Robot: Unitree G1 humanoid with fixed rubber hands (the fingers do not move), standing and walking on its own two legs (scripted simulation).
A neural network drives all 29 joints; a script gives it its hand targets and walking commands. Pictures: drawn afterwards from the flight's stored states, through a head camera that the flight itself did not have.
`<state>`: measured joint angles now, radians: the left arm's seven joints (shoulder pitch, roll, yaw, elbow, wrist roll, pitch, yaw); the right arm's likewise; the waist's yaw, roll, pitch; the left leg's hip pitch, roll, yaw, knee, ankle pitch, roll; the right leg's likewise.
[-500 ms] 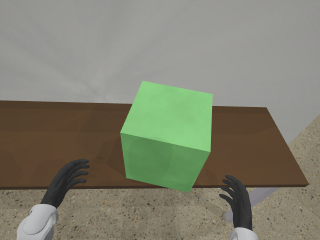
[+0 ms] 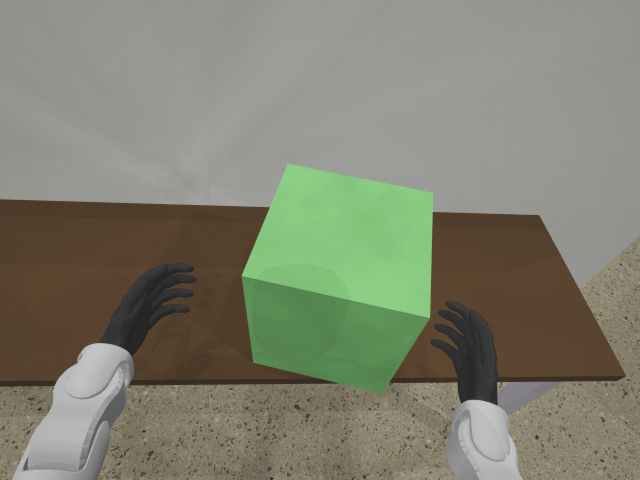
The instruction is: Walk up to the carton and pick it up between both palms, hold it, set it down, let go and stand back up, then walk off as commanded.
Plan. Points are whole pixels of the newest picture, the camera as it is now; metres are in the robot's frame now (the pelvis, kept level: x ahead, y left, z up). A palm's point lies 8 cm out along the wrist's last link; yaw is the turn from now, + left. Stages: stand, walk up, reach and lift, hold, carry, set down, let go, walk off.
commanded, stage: reach and lift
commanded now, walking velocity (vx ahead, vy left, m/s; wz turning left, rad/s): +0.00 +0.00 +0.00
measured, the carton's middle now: (337, 283) +0.39 -0.03 -0.02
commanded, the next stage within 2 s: none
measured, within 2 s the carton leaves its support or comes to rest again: neither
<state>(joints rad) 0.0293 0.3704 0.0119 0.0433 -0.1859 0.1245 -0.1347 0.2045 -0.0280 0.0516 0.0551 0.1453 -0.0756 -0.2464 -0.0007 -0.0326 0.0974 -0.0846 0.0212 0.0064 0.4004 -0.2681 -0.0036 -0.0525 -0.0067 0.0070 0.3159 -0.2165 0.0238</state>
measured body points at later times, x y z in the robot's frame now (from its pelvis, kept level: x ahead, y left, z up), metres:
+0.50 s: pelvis -0.02 +0.00 +0.00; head +0.00 +0.02 +0.45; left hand +0.36 +0.22 +0.11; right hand +0.31 -0.17 +0.09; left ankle -0.03 +0.11 -0.75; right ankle -0.03 -0.14 -0.75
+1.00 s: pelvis -0.01 +0.00 +0.00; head +0.00 +0.02 +0.45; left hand +0.43 +0.19 +0.15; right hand +0.37 -0.18 +0.12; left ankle -0.03 +0.11 -0.75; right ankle -0.03 -0.14 -0.75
